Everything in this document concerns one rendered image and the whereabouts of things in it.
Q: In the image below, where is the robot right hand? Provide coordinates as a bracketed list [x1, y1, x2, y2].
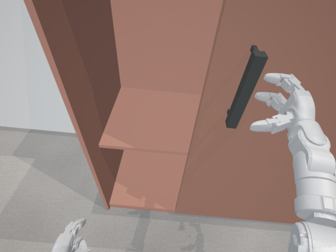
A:
[250, 73, 316, 134]

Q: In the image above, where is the wardrobe door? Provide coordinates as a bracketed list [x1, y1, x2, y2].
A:
[175, 0, 336, 224]

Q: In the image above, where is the right robot forearm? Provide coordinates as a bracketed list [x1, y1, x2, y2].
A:
[287, 120, 336, 228]

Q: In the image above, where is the robot left hand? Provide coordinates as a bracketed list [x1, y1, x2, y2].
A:
[51, 218, 90, 252]

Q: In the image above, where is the handle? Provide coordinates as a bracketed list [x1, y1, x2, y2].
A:
[225, 45, 268, 129]

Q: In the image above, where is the right robot upper arm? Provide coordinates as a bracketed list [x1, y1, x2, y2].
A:
[288, 221, 336, 252]

